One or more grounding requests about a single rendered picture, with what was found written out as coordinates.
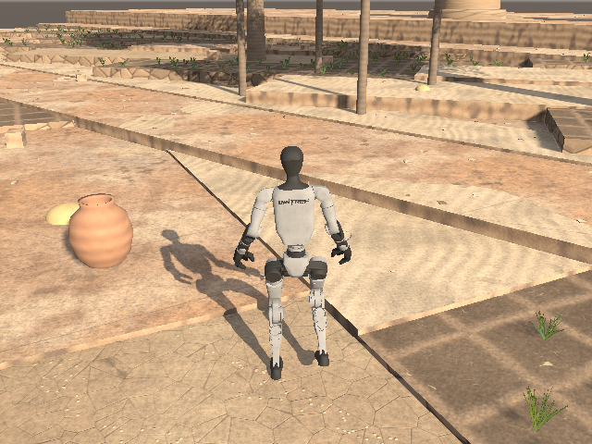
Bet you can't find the robot right upper arm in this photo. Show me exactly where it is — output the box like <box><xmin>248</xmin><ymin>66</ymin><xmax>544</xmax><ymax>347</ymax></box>
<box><xmin>313</xmin><ymin>185</ymin><xmax>339</xmax><ymax>235</ymax></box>

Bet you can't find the right robot forearm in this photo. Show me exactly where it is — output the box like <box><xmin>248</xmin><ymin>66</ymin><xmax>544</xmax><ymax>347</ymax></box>
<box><xmin>331</xmin><ymin>220</ymin><xmax>349</xmax><ymax>251</ymax></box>

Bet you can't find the right robot shin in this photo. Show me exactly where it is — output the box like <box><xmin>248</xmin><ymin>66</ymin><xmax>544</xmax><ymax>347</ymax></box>
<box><xmin>312</xmin><ymin>291</ymin><xmax>327</xmax><ymax>355</ymax></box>

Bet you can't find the robot left hand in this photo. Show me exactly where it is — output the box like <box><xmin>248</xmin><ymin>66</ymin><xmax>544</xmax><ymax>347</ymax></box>
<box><xmin>233</xmin><ymin>248</ymin><xmax>254</xmax><ymax>270</ymax></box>

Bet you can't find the robot right foot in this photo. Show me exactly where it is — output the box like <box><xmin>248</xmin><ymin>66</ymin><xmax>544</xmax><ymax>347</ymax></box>
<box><xmin>314</xmin><ymin>350</ymin><xmax>329</xmax><ymax>366</ymax></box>

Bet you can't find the robot left upper arm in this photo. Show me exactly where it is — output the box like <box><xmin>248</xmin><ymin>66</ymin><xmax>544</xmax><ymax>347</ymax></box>
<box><xmin>246</xmin><ymin>187</ymin><xmax>274</xmax><ymax>238</ymax></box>

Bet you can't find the left robot forearm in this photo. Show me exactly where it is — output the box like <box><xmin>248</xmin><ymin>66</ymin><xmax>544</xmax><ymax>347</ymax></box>
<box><xmin>237</xmin><ymin>223</ymin><xmax>255</xmax><ymax>254</ymax></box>

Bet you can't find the robot right hand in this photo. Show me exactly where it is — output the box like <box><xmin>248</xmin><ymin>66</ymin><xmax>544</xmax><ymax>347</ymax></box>
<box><xmin>331</xmin><ymin>245</ymin><xmax>352</xmax><ymax>265</ymax></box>

